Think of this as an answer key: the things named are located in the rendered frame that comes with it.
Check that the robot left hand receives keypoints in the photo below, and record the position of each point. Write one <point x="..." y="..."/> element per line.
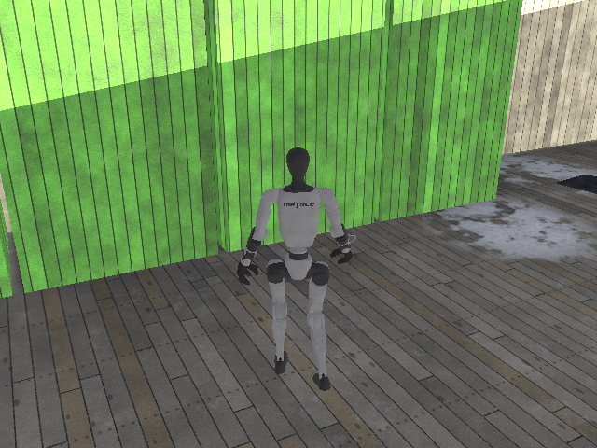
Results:
<point x="242" y="270"/>

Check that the robot right hand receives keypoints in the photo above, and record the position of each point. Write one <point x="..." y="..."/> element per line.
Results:
<point x="347" y="257"/>

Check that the robot left shin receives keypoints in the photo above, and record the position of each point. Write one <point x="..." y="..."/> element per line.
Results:
<point x="278" y="330"/>

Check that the left robot forearm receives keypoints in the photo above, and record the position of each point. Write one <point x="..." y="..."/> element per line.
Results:
<point x="250" y="249"/>

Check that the robot left upper arm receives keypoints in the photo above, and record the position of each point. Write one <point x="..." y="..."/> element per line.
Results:
<point x="263" y="213"/>

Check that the right robot forearm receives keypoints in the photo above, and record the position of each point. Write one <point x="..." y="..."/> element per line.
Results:
<point x="343" y="241"/>

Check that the robot right upper arm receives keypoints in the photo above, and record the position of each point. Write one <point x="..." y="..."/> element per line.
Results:
<point x="327" y="197"/>

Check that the humanoid robot torso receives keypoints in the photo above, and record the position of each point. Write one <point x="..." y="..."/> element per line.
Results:
<point x="298" y="215"/>

